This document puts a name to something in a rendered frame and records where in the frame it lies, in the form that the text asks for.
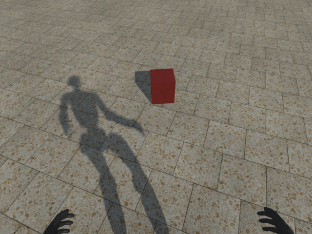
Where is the robot right hand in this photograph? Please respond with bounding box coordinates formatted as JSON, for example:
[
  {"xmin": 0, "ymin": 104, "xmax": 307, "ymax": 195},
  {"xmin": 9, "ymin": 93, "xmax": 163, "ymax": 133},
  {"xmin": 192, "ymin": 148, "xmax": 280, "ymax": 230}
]
[{"xmin": 257, "ymin": 207, "xmax": 294, "ymax": 234}]

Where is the carton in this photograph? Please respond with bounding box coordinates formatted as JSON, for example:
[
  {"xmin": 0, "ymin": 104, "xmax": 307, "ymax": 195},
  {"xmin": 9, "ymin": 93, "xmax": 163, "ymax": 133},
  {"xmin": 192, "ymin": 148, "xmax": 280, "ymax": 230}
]
[{"xmin": 150, "ymin": 68, "xmax": 176, "ymax": 104}]

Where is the robot left hand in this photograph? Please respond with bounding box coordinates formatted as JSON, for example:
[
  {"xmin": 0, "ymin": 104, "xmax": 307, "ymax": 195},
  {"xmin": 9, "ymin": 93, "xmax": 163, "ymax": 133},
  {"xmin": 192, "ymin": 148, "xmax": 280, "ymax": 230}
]
[{"xmin": 43, "ymin": 209, "xmax": 75, "ymax": 234}]

